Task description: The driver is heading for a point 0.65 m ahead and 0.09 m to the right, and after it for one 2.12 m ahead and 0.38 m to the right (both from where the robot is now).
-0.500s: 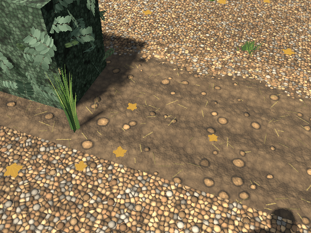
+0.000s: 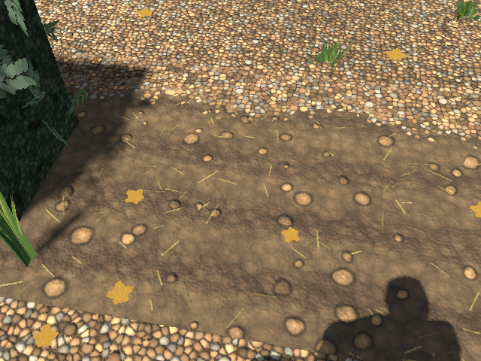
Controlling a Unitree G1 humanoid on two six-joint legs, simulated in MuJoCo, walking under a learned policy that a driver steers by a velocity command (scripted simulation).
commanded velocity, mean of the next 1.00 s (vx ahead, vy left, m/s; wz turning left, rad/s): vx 0.50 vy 0.00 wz -0.41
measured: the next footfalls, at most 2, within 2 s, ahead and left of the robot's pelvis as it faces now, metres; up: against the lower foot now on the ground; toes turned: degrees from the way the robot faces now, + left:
left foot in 0.22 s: +0.28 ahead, +0.14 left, +0.00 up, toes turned -11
right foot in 0.74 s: +0.45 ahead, -0.21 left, +0.00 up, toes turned -29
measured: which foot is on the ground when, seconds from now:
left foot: up 0.00-0.20, down 0.22-0.74, up 0.76-1.00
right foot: down 0.00-0.22, up 0.24-0.72, down 0.74-1.00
